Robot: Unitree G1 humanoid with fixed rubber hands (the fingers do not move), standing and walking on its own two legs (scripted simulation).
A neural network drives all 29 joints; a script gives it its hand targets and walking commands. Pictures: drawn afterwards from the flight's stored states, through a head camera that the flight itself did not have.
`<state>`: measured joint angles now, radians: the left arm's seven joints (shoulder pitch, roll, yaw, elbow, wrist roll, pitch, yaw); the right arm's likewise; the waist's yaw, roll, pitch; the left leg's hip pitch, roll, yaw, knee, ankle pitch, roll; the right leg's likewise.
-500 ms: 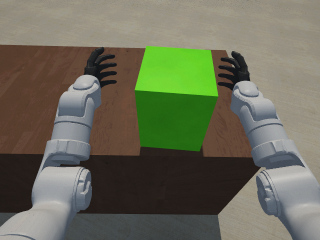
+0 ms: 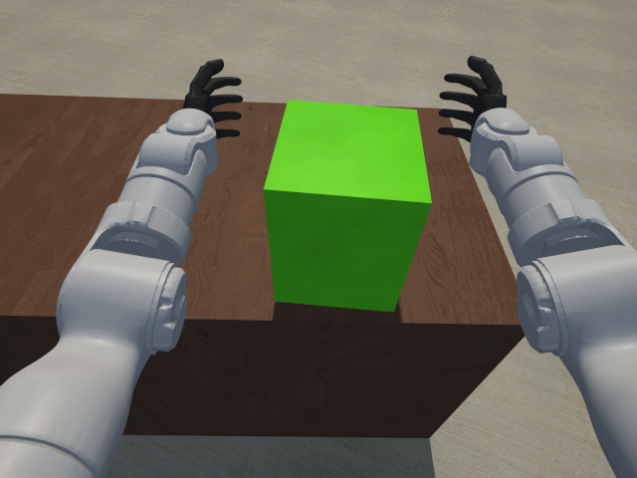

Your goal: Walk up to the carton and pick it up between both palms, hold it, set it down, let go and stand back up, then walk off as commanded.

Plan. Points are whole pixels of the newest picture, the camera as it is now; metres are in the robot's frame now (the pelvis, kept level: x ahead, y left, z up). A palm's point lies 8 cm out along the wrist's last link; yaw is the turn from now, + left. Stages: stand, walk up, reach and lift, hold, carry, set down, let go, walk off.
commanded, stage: reach and lift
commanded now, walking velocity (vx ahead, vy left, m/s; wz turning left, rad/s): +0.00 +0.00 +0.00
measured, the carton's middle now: (342, 209) +0.49 +0.00 +0.04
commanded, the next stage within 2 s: none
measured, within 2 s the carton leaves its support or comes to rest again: leaves its support in 1.56 s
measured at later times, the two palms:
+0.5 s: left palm (209, 169) +0.46 +0.19 +0.14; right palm (476, 160) +0.46 -0.17 +0.17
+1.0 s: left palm (217, 175) +0.47 +0.18 +0.12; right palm (462, 167) +0.48 -0.16 +0.15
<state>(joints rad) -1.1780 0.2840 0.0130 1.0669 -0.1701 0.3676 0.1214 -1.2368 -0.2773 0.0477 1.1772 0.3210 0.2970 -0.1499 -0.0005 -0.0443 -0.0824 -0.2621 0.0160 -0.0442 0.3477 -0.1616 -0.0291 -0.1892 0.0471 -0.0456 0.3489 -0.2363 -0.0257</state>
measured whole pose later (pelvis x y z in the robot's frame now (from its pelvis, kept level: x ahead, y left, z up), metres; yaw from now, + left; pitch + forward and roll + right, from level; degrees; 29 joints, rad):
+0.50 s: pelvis +0.00 +0.01 +0.00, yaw +0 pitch +10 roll +0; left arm -1.15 0.24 0.01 1.34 -0.18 0.03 0.10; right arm -1.19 -0.29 0.05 1.35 0.32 0.08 -0.07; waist 0.00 -0.04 -0.12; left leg -0.40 0.02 -0.04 0.38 -0.16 -0.03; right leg -0.31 0.05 -0.05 0.35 -0.22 -0.03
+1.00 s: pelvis +0.01 +0.01 +0.00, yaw +0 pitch +16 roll -1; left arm -1.14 0.20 0.08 1.38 -0.13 -0.11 0.12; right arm -1.16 -0.27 0.04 1.37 0.32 -0.05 -0.03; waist 0.00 -0.04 -0.20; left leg -0.51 0.02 -0.04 0.39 -0.16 -0.03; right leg -0.42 0.05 -0.05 0.35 -0.21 -0.03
